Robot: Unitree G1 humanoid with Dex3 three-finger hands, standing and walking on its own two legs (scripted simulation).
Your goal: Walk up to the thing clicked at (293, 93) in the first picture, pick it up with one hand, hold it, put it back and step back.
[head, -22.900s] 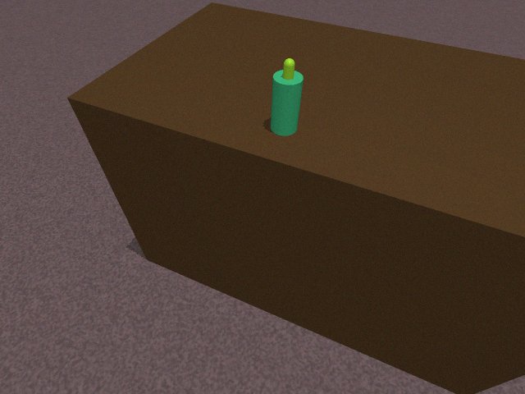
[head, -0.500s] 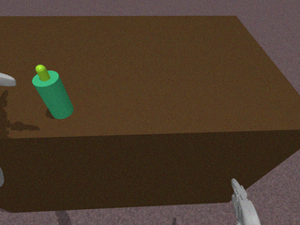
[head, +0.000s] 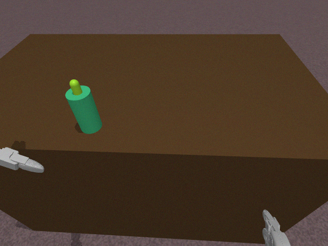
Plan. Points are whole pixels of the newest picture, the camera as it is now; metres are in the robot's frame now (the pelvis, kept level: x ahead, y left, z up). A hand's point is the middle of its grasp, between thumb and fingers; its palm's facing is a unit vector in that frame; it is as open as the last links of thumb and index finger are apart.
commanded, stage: sink last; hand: left
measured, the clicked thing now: (83, 105) +0.43 +0.24 +0.12
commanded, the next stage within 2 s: home in 0.60 s
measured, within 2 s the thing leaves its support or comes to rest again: neither
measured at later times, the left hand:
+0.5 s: hand (30, 192) +0.15 +0.19 +0.22, palm faces +0.37 -0.81 -0.45, open 17.5 cm
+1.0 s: hand (44, 217) +0.16 +0.24 +0.08, palm faces +0.36 -0.88 -0.32, open 17.5 cm
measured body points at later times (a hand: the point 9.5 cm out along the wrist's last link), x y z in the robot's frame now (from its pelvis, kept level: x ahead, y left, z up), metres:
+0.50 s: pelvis -0.03 -0.03 +0.00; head -0.05 -0.05 +0.45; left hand +0.12 +0.23 +0.24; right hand +0.14 -0.28 -0.07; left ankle +0.01 +0.13 -0.72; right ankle +0.00 -0.16 -0.72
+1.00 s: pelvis -0.03 -0.01 +0.01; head -0.02 -0.02 +0.45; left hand +0.14 +0.28 +0.10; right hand +0.15 -0.22 -0.07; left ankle +0.01 +0.13 -0.72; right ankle +0.00 -0.16 -0.72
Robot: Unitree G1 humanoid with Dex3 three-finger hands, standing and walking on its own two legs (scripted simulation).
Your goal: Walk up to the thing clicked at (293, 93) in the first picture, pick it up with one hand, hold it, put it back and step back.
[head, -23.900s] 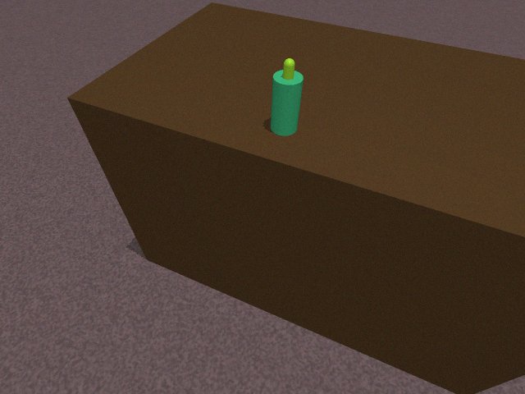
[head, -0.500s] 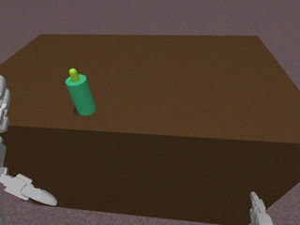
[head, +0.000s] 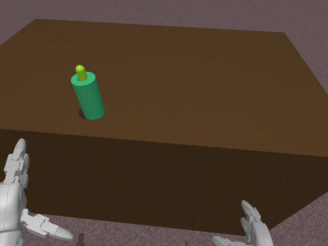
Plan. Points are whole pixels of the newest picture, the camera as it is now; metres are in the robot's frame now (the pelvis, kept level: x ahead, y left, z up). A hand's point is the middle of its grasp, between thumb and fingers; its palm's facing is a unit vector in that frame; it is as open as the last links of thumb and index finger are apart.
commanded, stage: home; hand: left
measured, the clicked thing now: (87, 91) +0.46 +0.25 +0.12
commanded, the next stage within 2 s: none
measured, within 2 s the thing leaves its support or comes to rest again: neither
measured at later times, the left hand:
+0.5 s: hand (101, 220) +0.20 +0.18 -0.09, palm faces +0.12 -0.97 -0.21, open 17.5 cm
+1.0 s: hand (80, 242) +0.15 +0.23 -0.13, palm faces -0.04 -0.93 -0.36, open 17.6 cm
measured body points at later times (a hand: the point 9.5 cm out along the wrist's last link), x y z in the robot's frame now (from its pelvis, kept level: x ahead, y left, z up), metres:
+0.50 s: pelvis +0.03 +0.00 +0.00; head +0.04 +0.01 +0.45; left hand +0.19 +0.23 -0.08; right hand +0.18 -0.23 -0.09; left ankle +0.03 +0.14 -0.73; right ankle +0.03 -0.14 -0.73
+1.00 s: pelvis +0.02 +0.00 +0.00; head +0.01 +0.00 +0.45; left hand +0.15 +0.28 -0.10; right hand +0.14 -0.27 -0.11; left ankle +0.03 +0.14 -0.73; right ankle +0.03 -0.14 -0.73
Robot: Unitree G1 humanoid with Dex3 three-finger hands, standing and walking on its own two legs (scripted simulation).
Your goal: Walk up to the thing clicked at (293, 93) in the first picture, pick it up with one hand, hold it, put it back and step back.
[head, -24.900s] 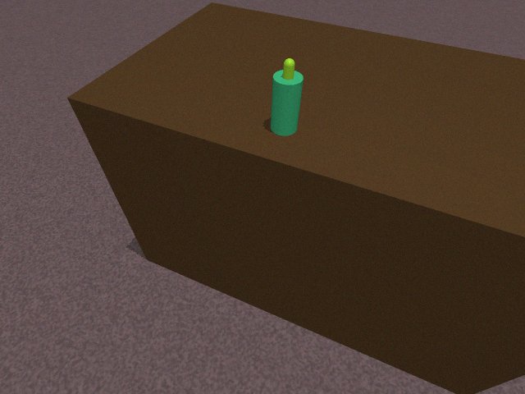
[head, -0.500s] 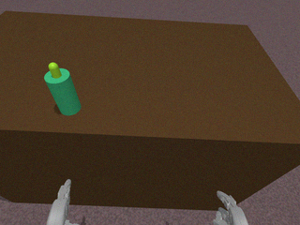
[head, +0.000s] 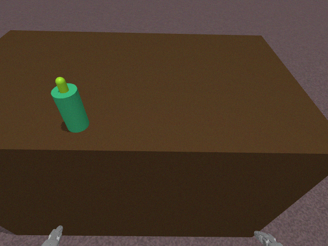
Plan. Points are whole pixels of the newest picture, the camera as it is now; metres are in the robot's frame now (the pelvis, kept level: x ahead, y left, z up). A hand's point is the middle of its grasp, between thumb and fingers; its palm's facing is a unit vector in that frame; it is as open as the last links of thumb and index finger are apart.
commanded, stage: home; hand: left
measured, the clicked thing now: (69, 103) +0.44 +0.26 +0.12
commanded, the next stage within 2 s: stand in 1.58 s
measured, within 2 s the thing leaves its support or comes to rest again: neither
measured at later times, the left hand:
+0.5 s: hand out of the picture +0.03 +0.27 -0.14, palm faces -0.06 -0.92 -0.38, open 17.5 cm
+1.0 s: hand out of the picture +0.07 +0.26 -0.13, palm faces -0.05 -0.93 -0.37, open 17.6 cm
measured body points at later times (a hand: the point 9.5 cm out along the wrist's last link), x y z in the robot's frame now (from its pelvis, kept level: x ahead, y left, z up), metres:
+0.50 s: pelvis -0.02 +0.00 +0.02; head -0.03 +0.00 +0.46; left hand +0.03 +0.31 -0.11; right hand +0.04 -0.29 -0.12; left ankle +0.01 +0.14 -0.73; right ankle +0.01 -0.15 -0.73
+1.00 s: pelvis +0.00 +0.00 +0.02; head +0.01 -0.01 +0.47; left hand +0.07 +0.30 -0.11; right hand +0.07 -0.31 -0.12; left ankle +0.01 +0.14 -0.73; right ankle +0.01 -0.15 -0.73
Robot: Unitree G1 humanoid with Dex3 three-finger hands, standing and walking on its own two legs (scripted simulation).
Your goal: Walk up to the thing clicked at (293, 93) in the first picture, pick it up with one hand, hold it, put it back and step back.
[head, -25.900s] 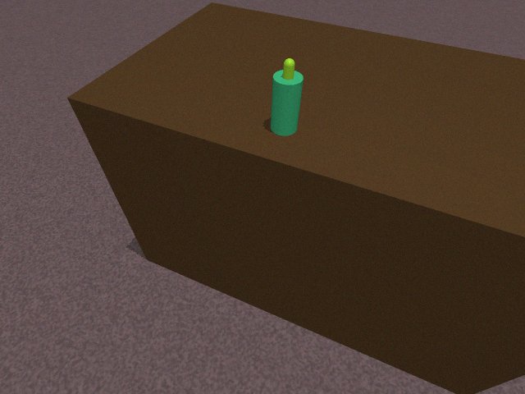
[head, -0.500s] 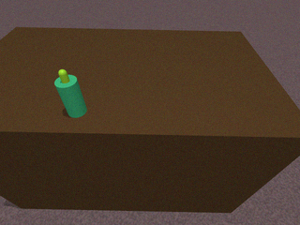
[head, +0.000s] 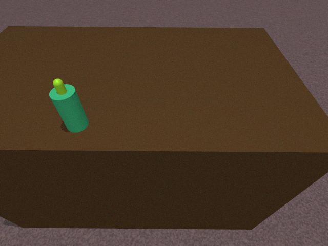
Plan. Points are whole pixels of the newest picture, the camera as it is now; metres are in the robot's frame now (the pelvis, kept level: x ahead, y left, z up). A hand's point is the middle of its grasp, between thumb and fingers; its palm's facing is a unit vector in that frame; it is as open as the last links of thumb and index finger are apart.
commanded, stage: home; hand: left
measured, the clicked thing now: (68, 104) +0.44 +0.27 +0.10
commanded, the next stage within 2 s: stand in 0.58 s
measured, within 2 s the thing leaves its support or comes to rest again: neither
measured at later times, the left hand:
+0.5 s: hand out of the picture +0.08 +0.26 -0.15, palm faces -0.04 -0.93 -0.37, open 17.6 cm
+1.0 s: hand out of the picture +0.08 +0.26 -0.15, palm faces -0.05 -0.93 -0.37, open 12.6 cm
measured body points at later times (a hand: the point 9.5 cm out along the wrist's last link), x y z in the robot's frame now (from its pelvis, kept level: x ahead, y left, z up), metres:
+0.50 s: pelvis +0.00 +0.00 +0.00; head +0.00 -0.01 +0.45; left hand +0.08 +0.30 -0.13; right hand +0.07 -0.31 -0.13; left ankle +0.01 +0.14 -0.74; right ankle +0.01 -0.14 -0.74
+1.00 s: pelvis +0.00 +0.00 +0.00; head +0.01 -0.01 +0.45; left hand +0.08 +0.31 -0.13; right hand +0.07 -0.30 -0.13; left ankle +0.01 +0.14 -0.74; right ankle +0.01 -0.14 -0.74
